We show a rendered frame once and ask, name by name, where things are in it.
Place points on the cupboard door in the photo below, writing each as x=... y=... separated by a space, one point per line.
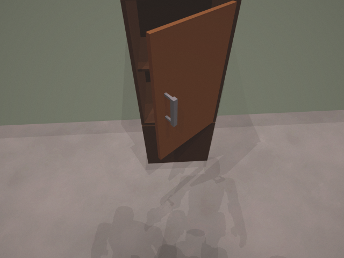
x=186 y=60

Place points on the handle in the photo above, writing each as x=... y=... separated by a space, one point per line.
x=173 y=109

